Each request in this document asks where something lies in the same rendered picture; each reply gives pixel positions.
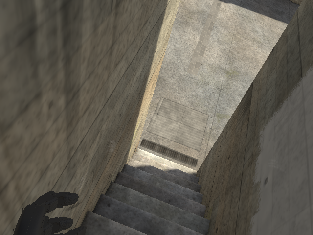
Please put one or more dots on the stairs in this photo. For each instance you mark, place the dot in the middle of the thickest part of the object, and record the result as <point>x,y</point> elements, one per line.
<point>150,196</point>

